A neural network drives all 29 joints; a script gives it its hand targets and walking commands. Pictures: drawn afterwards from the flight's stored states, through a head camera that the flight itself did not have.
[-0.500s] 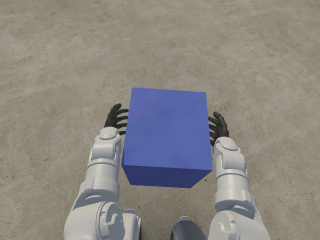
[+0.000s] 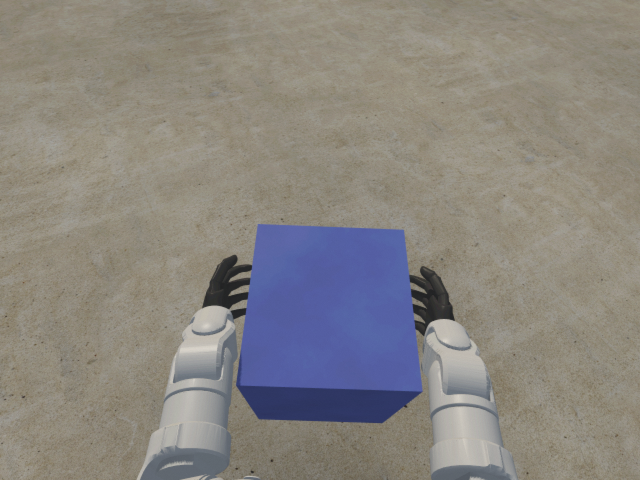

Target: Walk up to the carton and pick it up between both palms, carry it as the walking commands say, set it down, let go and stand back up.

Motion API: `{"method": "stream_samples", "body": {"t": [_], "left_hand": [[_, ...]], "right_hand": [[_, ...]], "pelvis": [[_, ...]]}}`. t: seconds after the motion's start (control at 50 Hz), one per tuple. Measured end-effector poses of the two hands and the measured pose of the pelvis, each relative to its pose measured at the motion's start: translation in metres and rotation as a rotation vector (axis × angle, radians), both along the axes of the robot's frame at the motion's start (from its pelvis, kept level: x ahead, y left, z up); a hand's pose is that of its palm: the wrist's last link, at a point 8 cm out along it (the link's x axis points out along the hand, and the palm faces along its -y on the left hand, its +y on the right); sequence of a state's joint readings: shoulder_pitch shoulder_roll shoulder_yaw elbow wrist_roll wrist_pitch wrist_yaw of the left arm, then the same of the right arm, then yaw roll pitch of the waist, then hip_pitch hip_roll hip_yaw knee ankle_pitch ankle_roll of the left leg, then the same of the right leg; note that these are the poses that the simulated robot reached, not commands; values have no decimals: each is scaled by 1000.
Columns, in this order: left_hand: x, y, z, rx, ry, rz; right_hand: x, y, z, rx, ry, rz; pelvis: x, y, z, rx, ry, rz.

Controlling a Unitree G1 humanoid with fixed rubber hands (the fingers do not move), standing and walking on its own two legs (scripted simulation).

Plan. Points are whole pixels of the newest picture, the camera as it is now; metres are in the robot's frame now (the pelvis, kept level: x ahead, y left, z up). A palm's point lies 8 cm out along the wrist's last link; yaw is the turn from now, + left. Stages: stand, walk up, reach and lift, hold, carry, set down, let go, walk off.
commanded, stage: reach and lift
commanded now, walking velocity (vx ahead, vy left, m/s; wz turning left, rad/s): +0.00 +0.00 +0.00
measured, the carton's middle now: (325, 332) +0.33 -0.01 -0.07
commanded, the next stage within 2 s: hold in 1.52 s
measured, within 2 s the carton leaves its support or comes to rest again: neither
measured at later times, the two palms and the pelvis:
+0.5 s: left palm (197, 310) +0.30 +0.15 +0.06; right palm (446, 322) +0.29 -0.14 +0.06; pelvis -0.01 +0.00 +0.01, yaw +0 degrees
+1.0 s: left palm (193, 305) +0.30 +0.15 +0.06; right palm (441, 313) +0.30 -0.14 +0.06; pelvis +0.00 +0.01 +0.01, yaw -1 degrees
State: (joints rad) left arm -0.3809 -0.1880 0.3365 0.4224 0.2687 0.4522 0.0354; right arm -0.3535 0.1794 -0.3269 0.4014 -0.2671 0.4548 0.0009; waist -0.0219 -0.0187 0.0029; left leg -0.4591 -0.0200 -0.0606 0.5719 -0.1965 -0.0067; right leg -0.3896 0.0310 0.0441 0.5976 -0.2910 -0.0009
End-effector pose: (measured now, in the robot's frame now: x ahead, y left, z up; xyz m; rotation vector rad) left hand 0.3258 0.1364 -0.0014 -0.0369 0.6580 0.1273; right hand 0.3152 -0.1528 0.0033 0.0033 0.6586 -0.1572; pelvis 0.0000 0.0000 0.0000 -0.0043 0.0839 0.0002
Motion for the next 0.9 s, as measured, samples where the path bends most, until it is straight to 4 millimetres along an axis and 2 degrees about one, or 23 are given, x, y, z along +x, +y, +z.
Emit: {"method": "stream_samples", "body": {"t": [0.3,0.5,0.7,0.9], "left_hand": [[-17,6,41,18,-23,3],[-28,10,61,13,-36,16],[-30,11,66,25,-16,12],[-25,13,64,22,-8,20]], "right_hand": [[-15,6,35,4,-22,12],[-23,10,57,1,-34,21],[-25,11,61,1,-15,28],[-17,13,61,-4,-7,37]], "pelvis": [[-7,2,6,2,-139,2],[-13,3,6,3,-222,3],[-14,6,6,2,-265,-3],[-6,9,7,3,-261,-9]]}}
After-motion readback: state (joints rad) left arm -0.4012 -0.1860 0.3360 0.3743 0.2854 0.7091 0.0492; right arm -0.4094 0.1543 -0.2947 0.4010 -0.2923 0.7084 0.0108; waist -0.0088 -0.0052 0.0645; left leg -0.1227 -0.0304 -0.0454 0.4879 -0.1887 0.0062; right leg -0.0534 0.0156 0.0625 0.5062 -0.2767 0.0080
